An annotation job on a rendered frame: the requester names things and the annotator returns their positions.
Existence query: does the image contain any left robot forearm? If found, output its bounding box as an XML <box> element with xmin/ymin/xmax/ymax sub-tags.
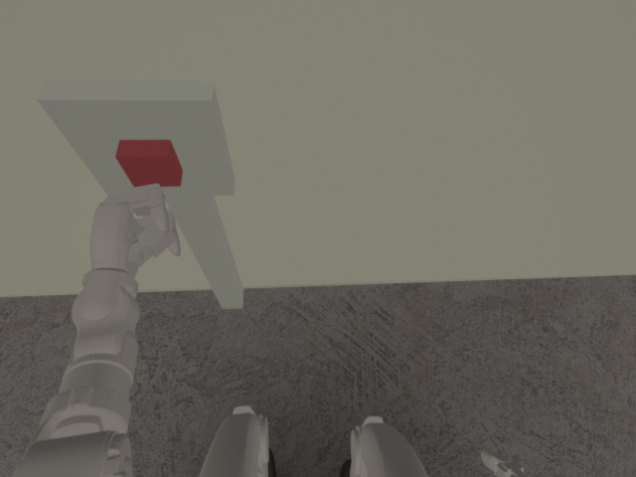
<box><xmin>12</xmin><ymin>268</ymin><xmax>139</xmax><ymax>477</ymax></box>

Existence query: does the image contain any robot left upper arm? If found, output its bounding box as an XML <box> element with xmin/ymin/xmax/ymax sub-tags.
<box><xmin>17</xmin><ymin>430</ymin><xmax>134</xmax><ymax>477</ymax></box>

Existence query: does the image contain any robot thigh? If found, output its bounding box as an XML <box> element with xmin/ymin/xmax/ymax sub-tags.
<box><xmin>199</xmin><ymin>412</ymin><xmax>269</xmax><ymax>477</ymax></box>
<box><xmin>351</xmin><ymin>423</ymin><xmax>428</xmax><ymax>477</ymax></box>

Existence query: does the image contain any left robot thigh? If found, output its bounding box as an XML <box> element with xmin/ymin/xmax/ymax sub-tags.
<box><xmin>199</xmin><ymin>412</ymin><xmax>269</xmax><ymax>477</ymax></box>

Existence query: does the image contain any right robot hand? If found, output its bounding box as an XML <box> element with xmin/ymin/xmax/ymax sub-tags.
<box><xmin>481</xmin><ymin>449</ymin><xmax>528</xmax><ymax>477</ymax></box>

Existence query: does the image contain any left robot hand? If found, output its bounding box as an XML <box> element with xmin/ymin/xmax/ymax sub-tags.
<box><xmin>90</xmin><ymin>183</ymin><xmax>181</xmax><ymax>278</ymax></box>

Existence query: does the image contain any panel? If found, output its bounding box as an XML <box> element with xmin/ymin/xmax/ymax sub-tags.
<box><xmin>37</xmin><ymin>80</ymin><xmax>243</xmax><ymax>309</ymax></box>

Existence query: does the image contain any right robot thigh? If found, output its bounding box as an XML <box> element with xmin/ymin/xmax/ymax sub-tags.
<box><xmin>351</xmin><ymin>423</ymin><xmax>428</xmax><ymax>477</ymax></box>

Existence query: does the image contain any button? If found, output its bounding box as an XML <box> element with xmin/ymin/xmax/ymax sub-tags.
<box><xmin>115</xmin><ymin>140</ymin><xmax>183</xmax><ymax>187</ymax></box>

